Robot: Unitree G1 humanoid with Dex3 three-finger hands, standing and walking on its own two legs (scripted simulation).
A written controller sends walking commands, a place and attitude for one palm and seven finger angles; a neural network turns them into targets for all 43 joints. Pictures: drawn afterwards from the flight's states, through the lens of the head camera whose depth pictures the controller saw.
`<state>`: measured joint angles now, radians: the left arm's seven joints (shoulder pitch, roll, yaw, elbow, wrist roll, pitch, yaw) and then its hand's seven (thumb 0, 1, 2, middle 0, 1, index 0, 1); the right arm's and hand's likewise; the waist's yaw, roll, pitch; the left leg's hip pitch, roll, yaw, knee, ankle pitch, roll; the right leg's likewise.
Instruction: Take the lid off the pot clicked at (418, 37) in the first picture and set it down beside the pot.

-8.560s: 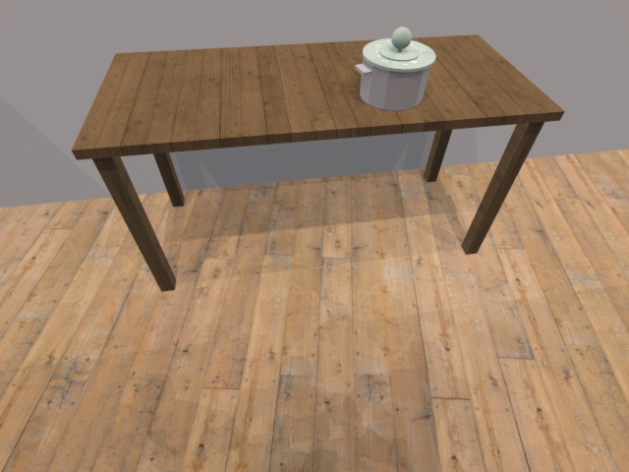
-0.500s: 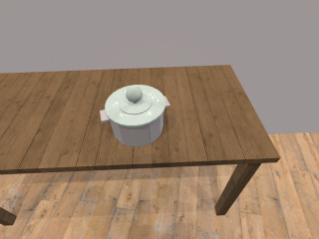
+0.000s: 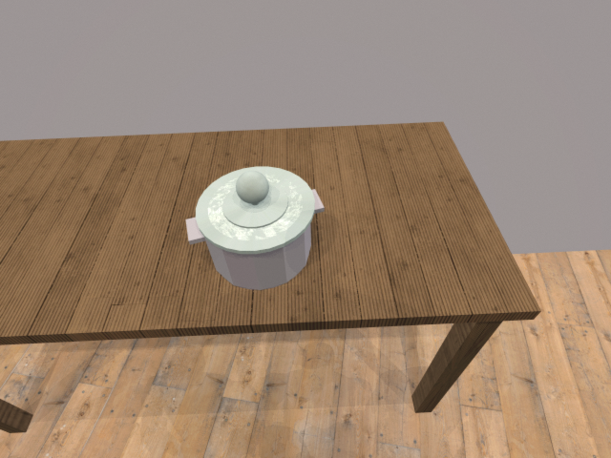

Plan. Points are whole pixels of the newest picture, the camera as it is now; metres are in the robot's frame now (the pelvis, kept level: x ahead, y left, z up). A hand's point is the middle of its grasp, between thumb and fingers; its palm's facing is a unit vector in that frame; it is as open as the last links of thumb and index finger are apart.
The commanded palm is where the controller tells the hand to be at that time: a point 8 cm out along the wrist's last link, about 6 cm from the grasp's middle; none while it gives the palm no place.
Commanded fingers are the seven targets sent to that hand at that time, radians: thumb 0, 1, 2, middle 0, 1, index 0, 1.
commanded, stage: look again from close up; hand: left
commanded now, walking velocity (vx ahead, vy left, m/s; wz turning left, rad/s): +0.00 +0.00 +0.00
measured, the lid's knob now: (252, 187) +0.50 +0.11 +0.07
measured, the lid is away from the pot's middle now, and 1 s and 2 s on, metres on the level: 0.00 0.00 0.00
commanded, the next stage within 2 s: lift the closed hand beside the body in 0.28 s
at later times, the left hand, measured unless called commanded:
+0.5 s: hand out of the picture +0.07 +0.20 -0.12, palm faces +0.13 -0.95 -0.29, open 7.0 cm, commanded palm +0.08 +0.23 -0.07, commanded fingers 0.00 0.90 0.90 -0.51 -0.64 -0.51 -0.64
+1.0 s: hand out of the picture +0.09 +0.24 -0.06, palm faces +0.23 -0.93 -0.28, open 3.1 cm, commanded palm +0.05 +0.29 -0.03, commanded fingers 0.00 0.90 0.90 -1.30 -1.50 -1.30 -1.50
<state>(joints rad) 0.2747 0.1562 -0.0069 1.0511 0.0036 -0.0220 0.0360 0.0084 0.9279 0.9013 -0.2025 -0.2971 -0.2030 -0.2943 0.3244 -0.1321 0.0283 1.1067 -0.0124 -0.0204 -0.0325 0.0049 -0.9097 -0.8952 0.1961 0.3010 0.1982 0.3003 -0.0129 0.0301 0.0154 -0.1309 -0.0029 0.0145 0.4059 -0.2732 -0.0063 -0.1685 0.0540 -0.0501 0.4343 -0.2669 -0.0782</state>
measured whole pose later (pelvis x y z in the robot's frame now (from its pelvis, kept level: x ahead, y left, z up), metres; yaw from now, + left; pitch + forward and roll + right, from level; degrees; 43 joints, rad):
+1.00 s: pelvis -0.03 +0.03 -0.01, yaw +2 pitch -1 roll +0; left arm 0.54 0.21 0.05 0.16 -0.02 -0.07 0.08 0.01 0.90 0.90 -1.15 -1.33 -1.15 -1.33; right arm 0.17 -0.21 0.03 0.55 0.02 -0.12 -0.06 0.01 -0.90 -0.90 0.20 0.30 0.20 0.30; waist 0.04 0.02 0.00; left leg -0.22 -0.03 -0.01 0.53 -0.29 0.03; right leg -0.23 0.02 -0.08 0.51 -0.27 -0.04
